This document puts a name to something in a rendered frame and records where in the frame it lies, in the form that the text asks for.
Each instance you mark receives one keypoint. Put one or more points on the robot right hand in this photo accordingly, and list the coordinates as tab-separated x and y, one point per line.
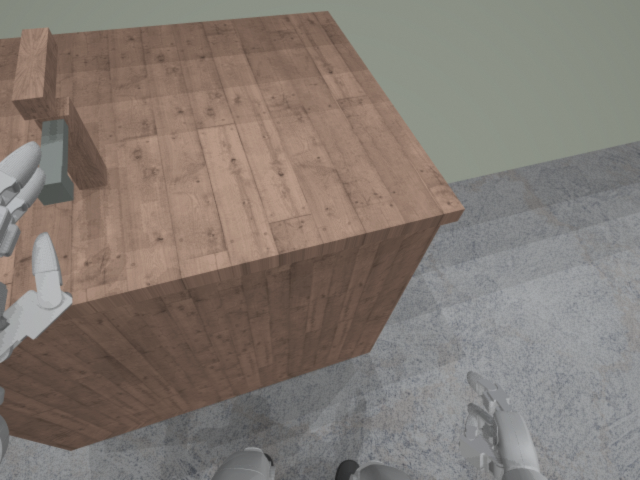
506	443

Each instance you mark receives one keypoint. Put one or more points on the tap lever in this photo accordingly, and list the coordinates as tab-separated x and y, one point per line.
58	186

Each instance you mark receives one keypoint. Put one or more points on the robot left hand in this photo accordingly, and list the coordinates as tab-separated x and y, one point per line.
21	182

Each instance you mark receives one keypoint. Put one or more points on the left robot shin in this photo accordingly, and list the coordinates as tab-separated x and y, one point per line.
253	449

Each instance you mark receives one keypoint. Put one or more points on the right robot shin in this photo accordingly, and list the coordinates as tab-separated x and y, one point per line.
371	462

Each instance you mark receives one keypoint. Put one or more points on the counter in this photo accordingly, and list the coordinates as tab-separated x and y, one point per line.
249	206

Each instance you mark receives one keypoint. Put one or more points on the robot shin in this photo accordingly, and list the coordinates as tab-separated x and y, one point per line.
253	449
371	462

